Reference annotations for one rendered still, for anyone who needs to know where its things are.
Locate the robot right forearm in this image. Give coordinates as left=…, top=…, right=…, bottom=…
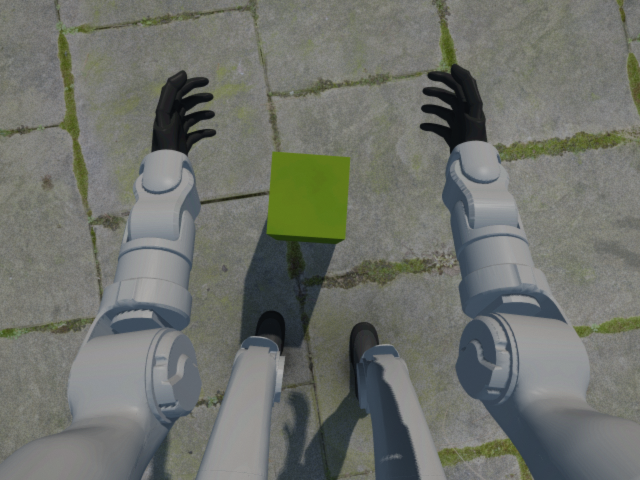
left=442, top=141, right=590, bottom=389

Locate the right robot shin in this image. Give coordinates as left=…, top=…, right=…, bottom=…
left=360, top=344, right=409, bottom=374

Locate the robot left thigh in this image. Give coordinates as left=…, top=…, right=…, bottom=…
left=195, top=345, right=285, bottom=480

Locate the carton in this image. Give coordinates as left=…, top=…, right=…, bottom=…
left=266, top=151, right=350, bottom=244

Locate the robot right hand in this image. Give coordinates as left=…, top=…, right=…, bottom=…
left=420, top=64, right=487, bottom=154

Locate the robot left hand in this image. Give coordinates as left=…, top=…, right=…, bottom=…
left=151, top=70, right=216, bottom=157

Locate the robot left forearm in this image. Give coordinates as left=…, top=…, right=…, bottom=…
left=67, top=150, right=201, bottom=414

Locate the robot left upper arm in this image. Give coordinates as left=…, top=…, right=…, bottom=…
left=0, top=327, right=202, bottom=480

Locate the robot right upper arm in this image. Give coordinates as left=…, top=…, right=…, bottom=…
left=455, top=312, right=640, bottom=480

